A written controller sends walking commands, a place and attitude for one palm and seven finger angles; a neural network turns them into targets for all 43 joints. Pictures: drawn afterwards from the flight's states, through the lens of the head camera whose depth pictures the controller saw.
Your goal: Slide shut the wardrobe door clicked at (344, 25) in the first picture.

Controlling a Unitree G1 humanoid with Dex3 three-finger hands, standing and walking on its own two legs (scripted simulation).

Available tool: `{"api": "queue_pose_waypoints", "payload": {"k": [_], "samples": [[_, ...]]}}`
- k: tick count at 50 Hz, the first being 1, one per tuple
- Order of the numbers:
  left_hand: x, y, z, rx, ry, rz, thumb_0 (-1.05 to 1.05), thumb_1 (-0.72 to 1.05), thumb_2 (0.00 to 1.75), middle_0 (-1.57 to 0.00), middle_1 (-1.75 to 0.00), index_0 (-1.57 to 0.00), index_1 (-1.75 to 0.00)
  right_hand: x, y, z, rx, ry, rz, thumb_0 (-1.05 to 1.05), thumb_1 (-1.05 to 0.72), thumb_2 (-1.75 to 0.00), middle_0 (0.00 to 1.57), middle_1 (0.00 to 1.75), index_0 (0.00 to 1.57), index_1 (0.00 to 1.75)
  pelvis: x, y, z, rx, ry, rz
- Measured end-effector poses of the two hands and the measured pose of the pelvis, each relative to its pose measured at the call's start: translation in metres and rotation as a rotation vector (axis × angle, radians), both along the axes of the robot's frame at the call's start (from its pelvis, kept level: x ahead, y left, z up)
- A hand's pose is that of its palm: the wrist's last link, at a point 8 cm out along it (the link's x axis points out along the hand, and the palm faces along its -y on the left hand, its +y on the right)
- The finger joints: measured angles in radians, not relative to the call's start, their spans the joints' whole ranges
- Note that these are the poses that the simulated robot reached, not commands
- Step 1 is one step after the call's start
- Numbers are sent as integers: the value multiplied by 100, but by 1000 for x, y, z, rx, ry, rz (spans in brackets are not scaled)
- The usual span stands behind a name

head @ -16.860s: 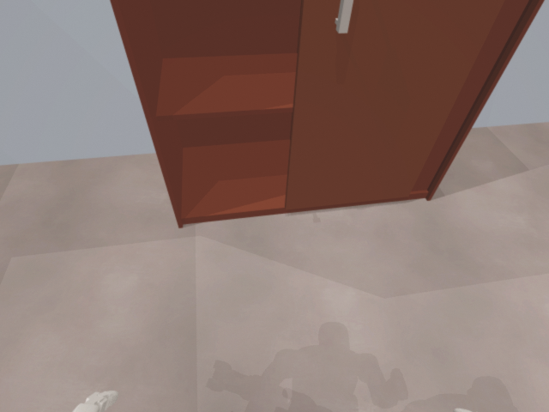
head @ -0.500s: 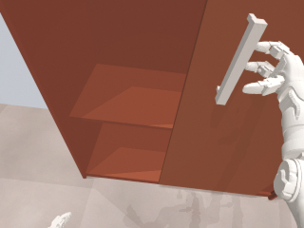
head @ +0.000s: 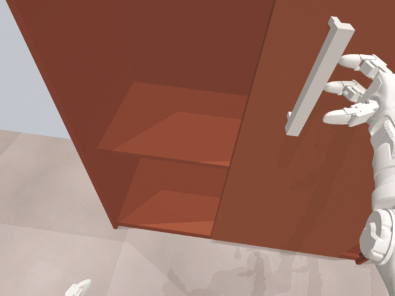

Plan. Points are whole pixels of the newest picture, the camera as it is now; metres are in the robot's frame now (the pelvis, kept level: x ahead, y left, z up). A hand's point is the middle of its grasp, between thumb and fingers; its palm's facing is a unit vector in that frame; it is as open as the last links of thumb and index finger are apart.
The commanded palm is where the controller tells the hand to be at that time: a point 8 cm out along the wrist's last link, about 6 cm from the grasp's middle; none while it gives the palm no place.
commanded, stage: move the hooked fingers beside the handle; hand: right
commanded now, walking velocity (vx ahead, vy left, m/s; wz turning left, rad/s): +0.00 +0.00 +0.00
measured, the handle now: (310, 82) +0.49 -0.15 +0.22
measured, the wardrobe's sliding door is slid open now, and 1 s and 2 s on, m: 0.48 0.48 0.48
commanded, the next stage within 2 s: feel for the door with the fingertips in 1.28 s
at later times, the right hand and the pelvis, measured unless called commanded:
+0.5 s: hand (345, 104) +0.44 -0.21 +0.22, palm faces +0.03 +1.00 -0.04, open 13.9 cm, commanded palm +0.41 -0.26 +0.22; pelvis +0.02 +0.00 +0.00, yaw +0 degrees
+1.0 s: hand (349, 99) +0.43 -0.20 +0.23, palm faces +0.04 +1.00 -0.04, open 14.0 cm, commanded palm +0.41 -0.26 +0.23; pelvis +0.03 +0.01 +0.00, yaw -1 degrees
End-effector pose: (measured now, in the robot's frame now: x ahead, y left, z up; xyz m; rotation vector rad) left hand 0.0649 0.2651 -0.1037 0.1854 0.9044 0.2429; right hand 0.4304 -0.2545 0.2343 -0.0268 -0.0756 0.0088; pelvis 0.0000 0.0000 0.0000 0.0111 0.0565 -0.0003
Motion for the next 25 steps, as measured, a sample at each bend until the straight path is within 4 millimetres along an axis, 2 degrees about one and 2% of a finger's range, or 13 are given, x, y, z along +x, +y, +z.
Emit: {"api": "queue_pose_waypoints", "payload": {"k": [11, 19, 25], "samples": [[17, -5, 4, -9, -29, -7, 2, 90, 90, -20, -30, -20, -30, -7, -9, -27, -18, 37, -38, -2, 50, -30, 34, 120, 33, 121, 9, -2, 2, -1, -11, 7], [56, -13, 11, -23, -105, -50, 2, 90, 90, -20, -30, -20, -30, -10, -2, -6, 1, -44, -25, -2, 50, -30, 31, 120, 31, 120, 20, -2, 3, -6, -28, 3], [84, -16, 15, -38, -151, -72, 2, 90, 90, -20, -30, -20, -30, -10, -7, -16, -11, 48, -43, -2, 50, -30, 31, 120, 31, 120, 25, -2, 4, -10, -23, -1]]}}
